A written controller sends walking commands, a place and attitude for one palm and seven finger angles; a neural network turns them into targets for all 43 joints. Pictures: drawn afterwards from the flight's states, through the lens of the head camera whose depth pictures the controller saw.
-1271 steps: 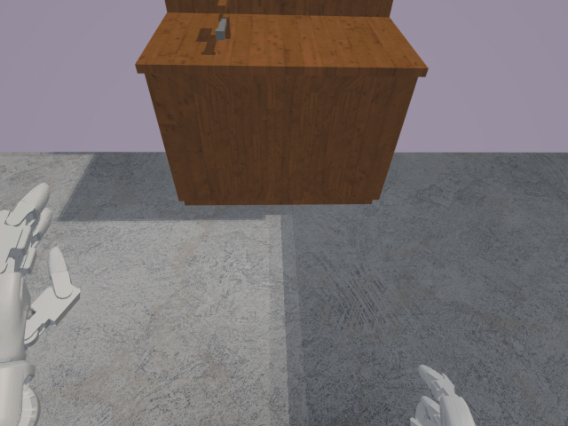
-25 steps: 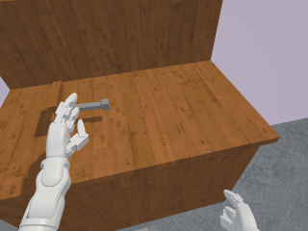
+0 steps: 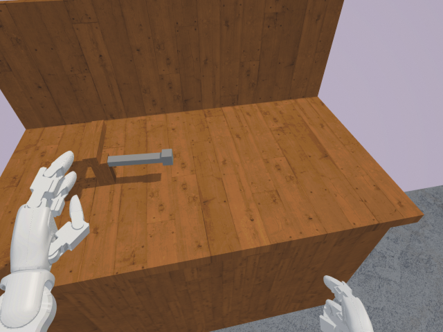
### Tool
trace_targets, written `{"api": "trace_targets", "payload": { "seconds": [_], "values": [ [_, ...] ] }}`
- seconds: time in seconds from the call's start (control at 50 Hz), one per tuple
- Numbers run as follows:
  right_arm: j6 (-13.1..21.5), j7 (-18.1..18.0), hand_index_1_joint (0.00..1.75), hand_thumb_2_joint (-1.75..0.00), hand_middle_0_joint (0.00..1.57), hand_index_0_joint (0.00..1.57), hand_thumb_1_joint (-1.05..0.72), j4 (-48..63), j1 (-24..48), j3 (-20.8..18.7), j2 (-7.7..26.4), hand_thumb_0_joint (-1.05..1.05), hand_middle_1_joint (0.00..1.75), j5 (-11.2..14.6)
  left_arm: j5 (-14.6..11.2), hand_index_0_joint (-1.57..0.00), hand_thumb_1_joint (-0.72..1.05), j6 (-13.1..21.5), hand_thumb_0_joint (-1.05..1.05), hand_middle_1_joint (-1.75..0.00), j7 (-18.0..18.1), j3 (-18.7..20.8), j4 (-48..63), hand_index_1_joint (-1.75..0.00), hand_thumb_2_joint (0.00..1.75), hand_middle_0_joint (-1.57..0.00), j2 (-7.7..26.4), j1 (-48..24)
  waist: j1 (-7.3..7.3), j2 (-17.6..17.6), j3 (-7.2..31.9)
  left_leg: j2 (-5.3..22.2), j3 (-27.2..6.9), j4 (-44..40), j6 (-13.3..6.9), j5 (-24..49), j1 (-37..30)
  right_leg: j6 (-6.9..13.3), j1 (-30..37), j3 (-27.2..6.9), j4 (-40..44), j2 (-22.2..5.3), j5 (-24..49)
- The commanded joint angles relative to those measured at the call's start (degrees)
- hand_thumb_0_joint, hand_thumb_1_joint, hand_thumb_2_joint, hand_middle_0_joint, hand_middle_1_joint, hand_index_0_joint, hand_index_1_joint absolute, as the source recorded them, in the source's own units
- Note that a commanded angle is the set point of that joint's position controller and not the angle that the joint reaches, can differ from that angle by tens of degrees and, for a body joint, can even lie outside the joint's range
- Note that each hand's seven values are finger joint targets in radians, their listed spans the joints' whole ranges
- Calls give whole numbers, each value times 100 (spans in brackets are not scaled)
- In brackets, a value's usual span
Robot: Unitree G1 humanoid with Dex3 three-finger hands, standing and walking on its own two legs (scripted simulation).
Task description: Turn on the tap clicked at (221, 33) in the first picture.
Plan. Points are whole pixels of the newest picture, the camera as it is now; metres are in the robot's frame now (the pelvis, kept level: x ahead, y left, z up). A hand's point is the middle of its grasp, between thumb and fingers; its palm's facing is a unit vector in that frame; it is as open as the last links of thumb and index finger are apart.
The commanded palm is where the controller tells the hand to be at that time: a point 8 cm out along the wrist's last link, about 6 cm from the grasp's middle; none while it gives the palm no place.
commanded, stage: draw the hand back beside the body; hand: left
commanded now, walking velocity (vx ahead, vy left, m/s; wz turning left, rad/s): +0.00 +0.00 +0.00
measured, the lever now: (167, 157) +0.48 +0.20 +0.04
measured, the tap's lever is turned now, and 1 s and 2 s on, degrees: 84 84 84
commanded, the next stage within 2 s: step back with the hand held close in 0.34 s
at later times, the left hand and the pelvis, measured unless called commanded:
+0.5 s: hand (78, 236) +0.19 +0.23 +0.16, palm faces +0.40 -0.86 -0.33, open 7.4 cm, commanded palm +0.15 +0.27 +0.17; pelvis -0.01 -0.02 +0.00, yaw +1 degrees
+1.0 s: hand (39, 274) +0.14 +0.26 +0.15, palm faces +0.37 -0.83 -0.42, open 7.4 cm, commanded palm +0.09 +0.29 +0.17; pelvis -0.07 +0.01 -0.01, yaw +0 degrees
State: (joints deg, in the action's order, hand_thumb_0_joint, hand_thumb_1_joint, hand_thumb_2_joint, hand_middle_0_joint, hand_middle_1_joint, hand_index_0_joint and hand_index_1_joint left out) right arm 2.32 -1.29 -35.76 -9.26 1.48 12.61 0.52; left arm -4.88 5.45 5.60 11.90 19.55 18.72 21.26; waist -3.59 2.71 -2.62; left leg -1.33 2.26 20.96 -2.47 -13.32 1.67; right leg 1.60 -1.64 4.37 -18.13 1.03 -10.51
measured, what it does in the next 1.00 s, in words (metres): shifts its weight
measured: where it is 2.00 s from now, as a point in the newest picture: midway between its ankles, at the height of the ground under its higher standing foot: outside the picture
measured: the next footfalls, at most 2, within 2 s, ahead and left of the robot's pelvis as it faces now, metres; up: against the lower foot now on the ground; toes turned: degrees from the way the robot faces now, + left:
right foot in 1.14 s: -0.09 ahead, -0.11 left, +0.00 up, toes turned +3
left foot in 1.54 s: -0.06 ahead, +0.11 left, +0.00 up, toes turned +0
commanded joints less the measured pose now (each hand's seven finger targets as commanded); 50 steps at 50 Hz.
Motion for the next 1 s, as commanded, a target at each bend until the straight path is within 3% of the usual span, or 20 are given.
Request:
{"api": "trace_targets", "payload": {
  "seconds": [0.0,0.04,0.1,0.18,0.22,0.3,0.36,0.42,0.44,0.46,0.48,0.52,0.6,0.66,0.74,0.76,0.82,0.92,0.96,0.98],
  "values": [
    [327,-32,30,-90,20,20,-90,945,733,-267,655,0,30,-16,-11,-20,90,384,0,-30,107,846,1482,-30,90,-20,993,-365,-12,223,546,441,-625,-239,328,1916,162,154,90,-371,75,-128,1044],
    [336,-33,30,-90,20,20,-90,945,729,-280,663,0,30,-20,-29,-20,90,353,0,-30,108,931,1457,-30,90,-20,1015,-173,-15,149,458,434,-595,-219,300,1781,219,148,45,-373,93,-146,1030],
    [336,-52,30,-90,20,20,-90,923,762,-272,671,0,30,3,-3,-20,90,337,0,-30,101,644,1423,-30,90,-20,807,-511,76,163,320,423,-611,-258,276,1400,247,131,-143,-366,125,-148,745],
    [394,-121,30,-90,20,20,-90,900,803,-277,696,0,30,-6,27,-20,90,370,0,-30,174,718,1417,-30,90,-20,951,-763,69,55,414,355,-625,-279,192,946,267,127,-146,-370,150,-158,480],
    [415,-140,30,-90,20,20,-90,912,819,-276,672,0,30,-6,15,-20,90,378,0,-30,192,726,1429,-30,90,-20,945,-642,34,-58,528,339,-610,-265,163,956,203,119,-91,-368,149,-166,499],
    [450,-138,30,-90,20,20,-90,905,836,-263,643,0,30,-15,12,-20,90,419,0,-30,218,846,1541,-30,90,-20,1028,-478,-12,135,625,301,-592,-238,160,971,246,139,38,-399,145,-192,557],
    [445,-129,30,-90,20,20,-90,887,864,-254,639,0,30,-10,-7,-20,90,408,0,-30,204,916,1543,-30,90,-20,1078,-395,-7,216,492,290,-577,-224,153,1004,314,147,17,-422,169,-206,621],
    [427,-128,30,-90,20,20,-90,875,850,-269,621,0,30,-4,-21,-20,90,400,0,-30,174,856,1297,-30,90,-20,974,-315,3,3,317,304,-527,-197,122,919,403,127,-72,-399,201,-220,579],
    [453,-123,30,-90,20,20,-90,919,889,-269,633,0,30,-2,-6,-20,90,456,0,-30,181,905,1750,-30,90,-20,1125,-694,2,228,524,282,-523,-164,111,968,296,133,4,-439,194,-237,656],
    [407,-191,30,-90,20,20,-90,1315,892,-118,581,0,30,109,-102,-20,90,762,0,-30,244,1788,2161,-30,90,-20,1996,-1743,130,407,-167,440,-693,-36,24,446,753,97,-681,-1121,361,-587,942],
    [366,-234,30,-90,20,20,-90,1034,803,-155,559,0,30,57,-66,-20,90,826,0,-30,192,1495,1630,-30,90,-20,1534,-1067,151,-7,39,460,-763,98,7,430,739,91,-749,-1126,339,-766,1130],
    [265,-198,30,-90,20,20,-90,1093,617,-215,613,0,30,35,-19,-20,90,718,0,-30,109,1154,1097,-30,90,-20,1063,-151,182,-588,360,505,-754,295,0,857,565,45,-780,-1111,193,-875,1647],
    [125,-200,30,-90,20,20,-90,1256,541,-299,683,0,30,53,-8,-20,90,700,0,-30,70,1009,1226,-30,90,-20,907,486,179,-227,1072,651,-640,398,-12,1528,521,-59,-599,-938,-217,-927,2120],
    [75,-234,30,-90,20,20,-90,1365,601,-315,695,0,30,54,10,-20,90,712,0,-30,147,1262,1688,-30,90,-20,1254,536,180,-211,1148,649,-705,368,-14,1292,737,-56,-706,-975,-277,-936,1657],
    [86,-275,30,-90,20,20,-90,1416,496,-366,661,0,30,71,53,-20,90,779,0,-30,254,1444,1992,-30,90,-20,1454,489,213,-584,921,545,-729,631,-16,417,1108,48,-1151,-1203,-73,-1078,767],
    [104,-285,30,-90,20,20,-90,1395,534,-368,671,0,30,62,76,-20,90,813,0,-30,297,1596,2237,-30,90,-20,1701,356,224,-384,943,520,-739,673,-24,239,1114,98,-1261,-1312,-53,-1138,568],
    [175,-298,30,-90,20,20,-90,1357,402,-380,685,0,30,73,83,-20,90,844,0,-30,363,1460,2115,-30,90,-20,1478,470,268,-202,695,510,-839,789,-32,-513,1324,160,-1695,-1355,51,-1152,-316],
    [281,-331,30,-90,20,20,-90,1371,336,-376,811,0,30,60,155,-20,90,871,0,-30,431,1392,2157,-30,90,-20,1307,554,292,293,554,864,-1372,-15,-176,-1613,2118,-42,-1508,-926,-404,-629,-1228],
    [326,-346,30,-90,20,20,-90,1394,422,-373,884,0,30,55,239,-20,90,889,0,-30,446,1438,2177,-30,90,-20,1294,521,272,831,557,1160,-1799,-778,-300,-2321,2851,-157,-853,-681,-1167,-268,-994],
    [330,-362,30,-90,20,20,-90,1373,399,-377,837,0,30,47,297,-20,90,907,0,-30,450,1452,2145,-30,90,-20,1226,468,240,818,640,1341,-1987,-1064,-390,-2538,3232,-211,-399,-566,-1733,-95,-618]
  ]
}}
